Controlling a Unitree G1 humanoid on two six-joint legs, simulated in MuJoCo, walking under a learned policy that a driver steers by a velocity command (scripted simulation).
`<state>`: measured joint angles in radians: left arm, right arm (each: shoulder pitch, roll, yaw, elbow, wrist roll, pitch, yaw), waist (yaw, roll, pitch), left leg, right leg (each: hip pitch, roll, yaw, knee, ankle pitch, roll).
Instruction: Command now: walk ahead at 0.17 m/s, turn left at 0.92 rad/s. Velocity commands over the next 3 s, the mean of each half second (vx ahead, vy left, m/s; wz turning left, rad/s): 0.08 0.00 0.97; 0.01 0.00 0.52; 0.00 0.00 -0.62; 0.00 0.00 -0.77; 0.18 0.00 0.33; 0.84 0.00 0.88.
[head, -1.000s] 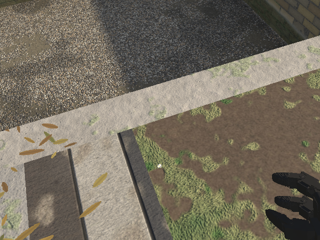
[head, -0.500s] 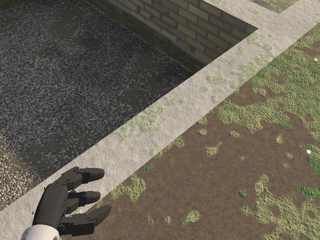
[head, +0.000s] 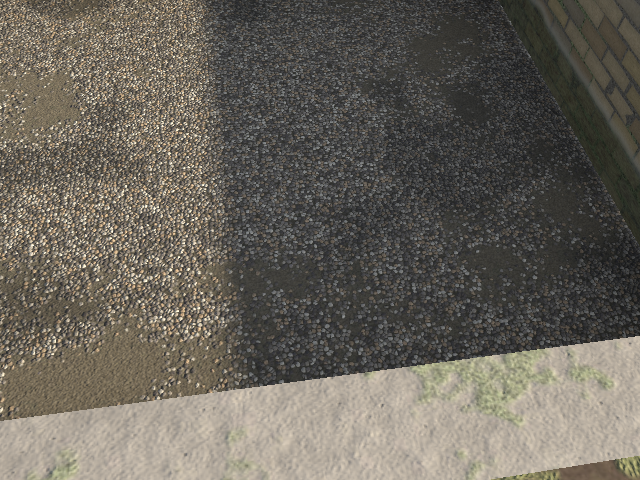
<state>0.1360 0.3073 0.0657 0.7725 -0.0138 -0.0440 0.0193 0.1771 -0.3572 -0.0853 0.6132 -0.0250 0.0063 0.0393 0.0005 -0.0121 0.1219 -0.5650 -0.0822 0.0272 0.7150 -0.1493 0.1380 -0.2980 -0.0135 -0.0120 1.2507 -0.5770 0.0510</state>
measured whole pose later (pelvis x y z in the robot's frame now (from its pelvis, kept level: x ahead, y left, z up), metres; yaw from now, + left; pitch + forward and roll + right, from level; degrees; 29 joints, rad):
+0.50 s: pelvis +0.10 -0.11 +0.03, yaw +29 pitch -1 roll +0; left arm 0.13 0.28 0.07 0.74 0.03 0.01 0.01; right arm 0.19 -0.35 -0.09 0.53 0.04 0.08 -0.04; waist -0.01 0.04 0.06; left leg -0.53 -0.21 -0.28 0.99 -0.46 -0.01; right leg -0.30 0.04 0.08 0.52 -0.20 0.00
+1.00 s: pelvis +0.05 -0.12 +0.04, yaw +44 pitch +0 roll -1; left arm 0.20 0.31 0.07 0.75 -0.01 0.05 0.02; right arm 0.23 -0.23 -0.01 0.71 -0.04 0.03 -0.01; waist 0.03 -0.04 0.02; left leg -0.22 -0.01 0.01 0.53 -0.31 0.04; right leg -0.43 -0.04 -0.02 0.80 -0.42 0.03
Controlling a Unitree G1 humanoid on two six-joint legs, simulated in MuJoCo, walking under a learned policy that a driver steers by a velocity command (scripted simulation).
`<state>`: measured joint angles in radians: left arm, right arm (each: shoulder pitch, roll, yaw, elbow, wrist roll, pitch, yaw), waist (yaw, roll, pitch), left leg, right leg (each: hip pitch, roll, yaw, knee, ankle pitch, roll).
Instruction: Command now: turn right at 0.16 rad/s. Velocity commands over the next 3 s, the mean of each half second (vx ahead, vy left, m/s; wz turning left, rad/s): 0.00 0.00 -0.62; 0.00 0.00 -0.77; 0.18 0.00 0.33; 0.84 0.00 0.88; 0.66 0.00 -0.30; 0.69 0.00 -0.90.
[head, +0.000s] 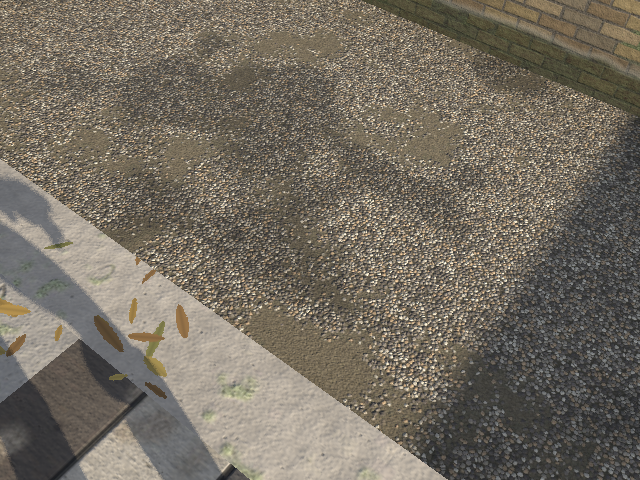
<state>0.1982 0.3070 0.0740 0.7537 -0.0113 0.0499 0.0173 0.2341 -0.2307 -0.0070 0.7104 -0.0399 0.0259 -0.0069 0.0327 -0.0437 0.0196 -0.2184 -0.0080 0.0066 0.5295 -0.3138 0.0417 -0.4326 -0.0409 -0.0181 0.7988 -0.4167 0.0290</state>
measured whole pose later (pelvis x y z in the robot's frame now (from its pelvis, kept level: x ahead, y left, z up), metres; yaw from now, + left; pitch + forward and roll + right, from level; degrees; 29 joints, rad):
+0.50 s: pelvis -0.03 -0.03 +0.00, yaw -23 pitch +2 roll +1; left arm 0.22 0.30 0.07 0.58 -0.01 0.05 0.02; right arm 0.09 -0.32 -0.09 0.74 0.00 0.04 -0.05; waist 0.01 0.04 0.07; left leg -0.55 0.01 -0.03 1.21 -0.48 -0.05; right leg -0.32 0.03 0.01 0.56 -0.27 -0.06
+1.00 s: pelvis +0.01 +0.01 +0.00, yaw -47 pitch +0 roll -1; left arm 0.17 0.35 0.08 0.57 -0.03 0.07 0.05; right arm 0.16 -0.27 -0.06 0.75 0.00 0.01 -0.01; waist -0.02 -0.05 0.06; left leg -0.27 -0.02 -0.07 0.49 -0.23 0.02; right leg -0.48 0.15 0.21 1.21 -0.50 0.05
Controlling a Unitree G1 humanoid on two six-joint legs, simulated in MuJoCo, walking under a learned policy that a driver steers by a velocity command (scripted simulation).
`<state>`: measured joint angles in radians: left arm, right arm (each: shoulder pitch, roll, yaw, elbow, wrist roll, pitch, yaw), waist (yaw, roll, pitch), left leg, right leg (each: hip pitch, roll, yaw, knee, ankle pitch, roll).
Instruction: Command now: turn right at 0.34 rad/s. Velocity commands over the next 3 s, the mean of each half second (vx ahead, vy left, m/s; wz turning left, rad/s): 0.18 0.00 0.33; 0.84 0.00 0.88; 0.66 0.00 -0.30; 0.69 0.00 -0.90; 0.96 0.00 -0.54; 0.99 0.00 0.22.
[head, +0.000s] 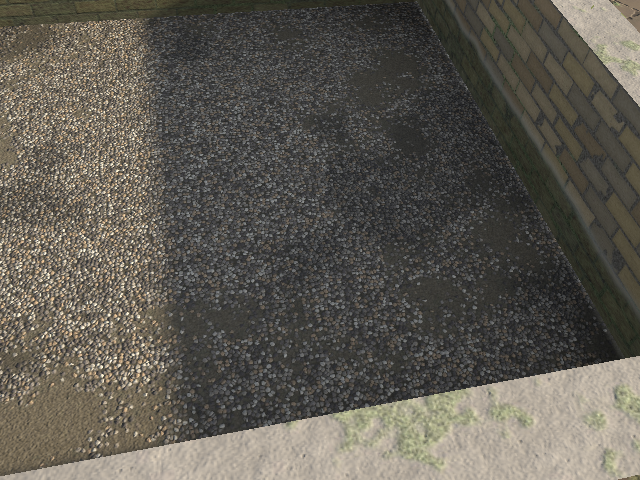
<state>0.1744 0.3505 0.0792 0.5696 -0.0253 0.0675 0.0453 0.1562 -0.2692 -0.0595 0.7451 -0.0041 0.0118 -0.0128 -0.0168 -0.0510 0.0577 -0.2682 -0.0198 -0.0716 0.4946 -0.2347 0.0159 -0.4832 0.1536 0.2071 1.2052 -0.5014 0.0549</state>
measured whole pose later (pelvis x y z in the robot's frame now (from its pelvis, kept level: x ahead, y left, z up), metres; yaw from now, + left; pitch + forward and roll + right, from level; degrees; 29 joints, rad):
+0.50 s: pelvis +0.01 -0.02 +0.00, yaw +15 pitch +1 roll +0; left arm 0.31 0.25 0.05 0.68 0.02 -0.05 0.04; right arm 0.25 -0.31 -0.08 0.66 0.04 0.04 0.00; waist 0.03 0.03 0.01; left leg -0.65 0.07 -0.05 1.08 -0.20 -0.04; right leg -0.09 -0.03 -0.13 0.39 -0.33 -0.01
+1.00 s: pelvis +0.17 +0.17 -0.02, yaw +43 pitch +1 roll -2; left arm 0.10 0.28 0.01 0.49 0.04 -0.06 0.04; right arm 0.36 -0.25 0.00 0.65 0.00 -0.03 0.02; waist -0.01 -0.02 0.07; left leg -0.38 -0.14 -0.09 0.71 -0.33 0.12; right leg -0.75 -0.06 0.08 1.24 -0.20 0.02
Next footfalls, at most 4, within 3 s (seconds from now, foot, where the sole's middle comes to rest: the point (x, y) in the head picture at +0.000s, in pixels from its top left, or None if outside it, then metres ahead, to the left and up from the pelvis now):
0.22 right None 0.00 -0.14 -0.78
0.76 left None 0.18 0.24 -0.78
1.18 right None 0.40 0.27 -0.78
1.58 left None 0.34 0.49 -0.78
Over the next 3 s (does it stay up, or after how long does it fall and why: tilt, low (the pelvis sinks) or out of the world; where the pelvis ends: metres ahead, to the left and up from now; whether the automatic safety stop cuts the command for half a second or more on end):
stays up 0.29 0.37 -0.01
